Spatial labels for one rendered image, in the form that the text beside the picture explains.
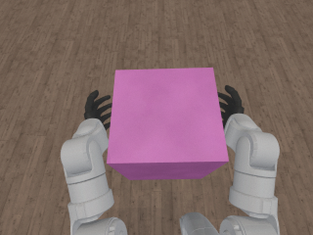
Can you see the left robot upper arm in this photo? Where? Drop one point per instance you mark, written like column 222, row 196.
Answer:
column 104, row 226

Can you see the carton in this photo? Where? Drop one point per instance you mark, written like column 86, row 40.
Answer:
column 166, row 124

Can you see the right robot upper arm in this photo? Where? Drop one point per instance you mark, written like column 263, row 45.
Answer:
column 246, row 225

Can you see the right robot thigh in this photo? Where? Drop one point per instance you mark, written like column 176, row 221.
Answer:
column 194, row 223

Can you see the robot left hand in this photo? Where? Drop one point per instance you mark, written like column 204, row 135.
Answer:
column 92, row 111

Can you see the left robot forearm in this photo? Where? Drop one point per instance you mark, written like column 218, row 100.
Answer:
column 84, row 168

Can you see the robot right hand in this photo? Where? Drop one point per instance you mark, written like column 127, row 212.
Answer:
column 234, row 104

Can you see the right robot forearm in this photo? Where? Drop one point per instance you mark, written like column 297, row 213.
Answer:
column 255, row 168

